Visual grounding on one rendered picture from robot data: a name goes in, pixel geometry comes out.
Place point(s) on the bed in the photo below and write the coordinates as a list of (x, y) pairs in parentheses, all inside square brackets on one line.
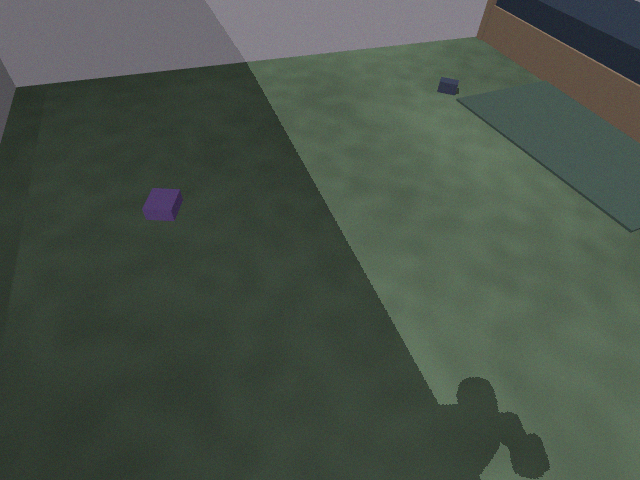
[(588, 49)]

